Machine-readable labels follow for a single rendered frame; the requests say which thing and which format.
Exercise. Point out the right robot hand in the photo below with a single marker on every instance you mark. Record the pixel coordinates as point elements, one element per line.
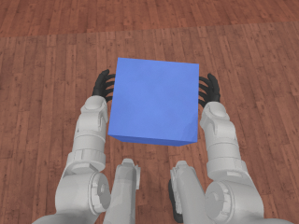
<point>212,91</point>

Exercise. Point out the left robot upper arm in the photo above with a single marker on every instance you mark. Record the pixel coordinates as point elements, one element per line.
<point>80,199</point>

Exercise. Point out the robot thigh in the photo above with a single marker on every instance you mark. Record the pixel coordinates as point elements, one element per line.
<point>191,194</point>
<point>122,204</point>

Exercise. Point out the right robot upper arm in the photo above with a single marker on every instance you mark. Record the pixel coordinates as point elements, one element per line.
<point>228,202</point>

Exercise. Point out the right robot forearm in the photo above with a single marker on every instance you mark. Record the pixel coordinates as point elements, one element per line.
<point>224,160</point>

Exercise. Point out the left robot hand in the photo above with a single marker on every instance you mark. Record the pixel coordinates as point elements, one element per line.
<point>101,84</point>

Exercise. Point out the left robot forearm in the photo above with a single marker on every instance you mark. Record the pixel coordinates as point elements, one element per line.
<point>89,140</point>

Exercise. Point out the right robot thigh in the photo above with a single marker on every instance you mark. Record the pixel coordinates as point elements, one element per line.
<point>191,194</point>

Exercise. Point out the carton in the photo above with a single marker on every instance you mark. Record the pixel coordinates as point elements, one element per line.
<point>155,102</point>

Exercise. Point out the left robot thigh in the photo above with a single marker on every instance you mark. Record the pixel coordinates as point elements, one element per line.
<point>122,204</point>

